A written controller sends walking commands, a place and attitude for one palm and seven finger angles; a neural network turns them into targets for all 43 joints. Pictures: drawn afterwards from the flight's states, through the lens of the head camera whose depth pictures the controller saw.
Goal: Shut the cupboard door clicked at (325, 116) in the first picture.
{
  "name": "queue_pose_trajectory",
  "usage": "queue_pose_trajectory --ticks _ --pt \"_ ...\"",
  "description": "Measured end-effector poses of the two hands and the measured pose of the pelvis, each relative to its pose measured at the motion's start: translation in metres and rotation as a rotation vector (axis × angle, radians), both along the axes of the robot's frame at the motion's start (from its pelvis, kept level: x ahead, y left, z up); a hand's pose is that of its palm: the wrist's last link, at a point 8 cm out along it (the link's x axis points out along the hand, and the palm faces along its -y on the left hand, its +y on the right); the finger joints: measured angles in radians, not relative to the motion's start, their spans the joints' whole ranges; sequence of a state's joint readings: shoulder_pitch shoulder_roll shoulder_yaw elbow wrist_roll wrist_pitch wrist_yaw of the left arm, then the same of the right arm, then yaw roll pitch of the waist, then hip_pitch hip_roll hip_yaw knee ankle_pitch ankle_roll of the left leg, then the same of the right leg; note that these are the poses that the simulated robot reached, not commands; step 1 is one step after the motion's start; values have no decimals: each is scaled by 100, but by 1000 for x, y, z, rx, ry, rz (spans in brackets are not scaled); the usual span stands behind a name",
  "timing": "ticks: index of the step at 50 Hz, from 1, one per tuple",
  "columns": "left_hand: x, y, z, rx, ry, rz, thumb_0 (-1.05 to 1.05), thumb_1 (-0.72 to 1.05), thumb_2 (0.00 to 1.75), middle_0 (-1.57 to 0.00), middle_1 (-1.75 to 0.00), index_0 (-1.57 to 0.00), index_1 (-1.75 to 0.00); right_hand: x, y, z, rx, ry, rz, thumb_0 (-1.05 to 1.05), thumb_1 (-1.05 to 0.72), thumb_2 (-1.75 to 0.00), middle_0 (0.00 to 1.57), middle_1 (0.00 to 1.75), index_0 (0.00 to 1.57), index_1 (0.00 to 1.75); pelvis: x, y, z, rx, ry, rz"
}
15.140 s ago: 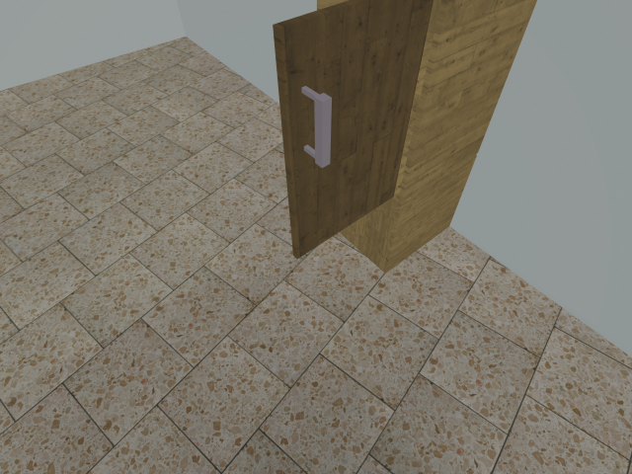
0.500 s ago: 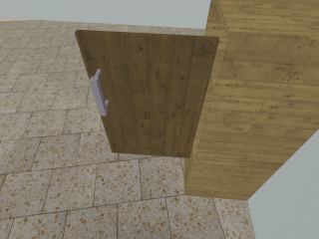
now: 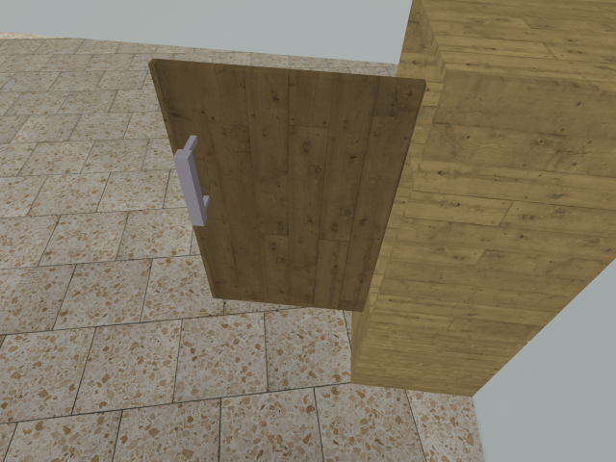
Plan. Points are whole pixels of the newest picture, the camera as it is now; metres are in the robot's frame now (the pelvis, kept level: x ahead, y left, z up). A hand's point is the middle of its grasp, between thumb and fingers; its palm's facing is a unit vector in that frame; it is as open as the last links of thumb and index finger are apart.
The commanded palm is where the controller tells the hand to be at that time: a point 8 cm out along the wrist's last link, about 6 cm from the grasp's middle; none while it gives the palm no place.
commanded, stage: shuffle to correct the standing spot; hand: left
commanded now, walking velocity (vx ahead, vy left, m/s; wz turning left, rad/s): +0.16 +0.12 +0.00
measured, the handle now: (195, 182) +0.52 +0.23 +0.07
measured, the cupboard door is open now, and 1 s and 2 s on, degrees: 91 91 91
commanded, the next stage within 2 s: come to a stop and stand still in 0.04 s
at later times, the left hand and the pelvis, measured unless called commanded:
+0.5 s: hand out of the picture +0.12 +0.19 -0.17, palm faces -0.01 -0.98 -0.21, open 7.4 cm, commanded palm none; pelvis +0.05 +0.02 +0.00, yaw -1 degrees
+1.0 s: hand out of the picture +0.02 +0.21 -0.16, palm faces -0.03 -0.97 -0.25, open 7.4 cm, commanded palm none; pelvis +0.01 +0.01 +0.00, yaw -2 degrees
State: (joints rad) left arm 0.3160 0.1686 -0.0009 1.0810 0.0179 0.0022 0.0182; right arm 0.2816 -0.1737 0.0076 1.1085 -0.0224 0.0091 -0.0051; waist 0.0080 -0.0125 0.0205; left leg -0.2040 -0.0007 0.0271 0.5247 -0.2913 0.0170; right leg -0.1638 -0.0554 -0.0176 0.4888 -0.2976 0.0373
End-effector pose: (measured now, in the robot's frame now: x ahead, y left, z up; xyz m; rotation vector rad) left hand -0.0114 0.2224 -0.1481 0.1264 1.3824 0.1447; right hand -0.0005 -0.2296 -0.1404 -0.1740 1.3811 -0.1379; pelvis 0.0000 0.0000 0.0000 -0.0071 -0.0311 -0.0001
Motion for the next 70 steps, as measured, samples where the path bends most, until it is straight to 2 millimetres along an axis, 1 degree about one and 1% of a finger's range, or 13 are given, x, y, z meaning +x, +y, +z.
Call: queue_pose_trajectory --ticks 5,9,17,22,26,31,35,40,47,52,56,61,70 --pt "-3 13 -7 -10 47 27 1 91 90 -20 -30 -20 -30 0 9 0 -20 31 -12 0 -90 -90 20 30 20 30 16 12 -5 1 10 -5" --pt "8 25 -8 0 89 2 1 91 90 -20 -30 -20 -29 1 20 1 -24 36 -37 0 -90 -90 20 30 20 30 30 21 -6 8 17 -30" --pt "84 28 4 40 -47 -28 1 91 90 -19 -30 -20 -29 -3 41 -7 31 116 -69 0 -90 -90 20 30 20 30 50 20 -4 16 12 -19" --pt "117 24 10 44 -116 -57 1 91 90 -19 -30 -20 -29 21 44 -11 41 70 -87 0 -90 -90 20 30 20 30 53 22 -1 16 22 -20" --pt "129 20 11 37 -152 -67 1 91 90 -19 -30 -20 -29 38 40 -9 19 16 -75 1 -92 -90 21 30 20 30 46 22 -1 18 17 -27" --pt "123 16 9 34 -170 -78 1 91 90 -19 -30 -20 -29 46 26 -6 -3 -53 -77 2 -93 -90 20 30 20 30 34 22 -2 12 13 -36" --pt "106 20 8 37 -165 -79 0 92 90 -20 -30 -20 -30 54 20 -2 -14 -138 -55 1 -92 -90 20 30 20 30 25 23 -4 10 4 -32" --pt "79 28 17 59 -134 -78 0 92 90 -20 -30 -20 -30 56 22 -4 12 -180 -25 1 -91 -90 20 30 20 30 18 23 -2 10 -8 -38" --pt "42 33 22 82 -40 -68 1 91 90 -20 -30 -20 -29 38 18 -7 37 -132 -8 0 -92 -90 20 30 20 30 13 18 2 22 5 -43" --pt "27 27 23 78 17 -57 1 91 90 -19 -30 -20 -29 16 15 -9 46 -46 -14 0 -91 -90 20 30 20 30 15 12 3 25 16 -41" --pt "27 18 21 64 39 -53 1 91 90 -19 -30 -20 -29 2 14 -9 50 18 -24 0 -91 -90 20 30 20 30 21 8 4 25 20 -38" --pt "40 4 18 41 34 -57 1 91 90 -20 -30 -20 -29 -6 13 -9 55 69 -36 0 -91 -90 20 30 20 30 28 2 5 24 21 -35" --pt "69 -5 15 48 -2 -63 2 93 90 -20 -30 -20 -30 9 13 -9 64 67 -46 0 -90 -90 20 30 20 30 42 -8 5 22 18 -33"
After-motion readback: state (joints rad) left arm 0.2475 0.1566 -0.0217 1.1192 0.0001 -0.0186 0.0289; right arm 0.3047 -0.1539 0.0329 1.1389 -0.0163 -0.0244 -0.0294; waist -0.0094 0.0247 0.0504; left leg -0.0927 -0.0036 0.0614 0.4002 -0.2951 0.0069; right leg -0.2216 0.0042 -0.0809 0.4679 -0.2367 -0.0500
